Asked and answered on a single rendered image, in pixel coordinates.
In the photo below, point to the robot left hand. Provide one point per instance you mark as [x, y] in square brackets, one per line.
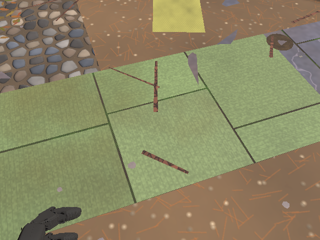
[48, 219]

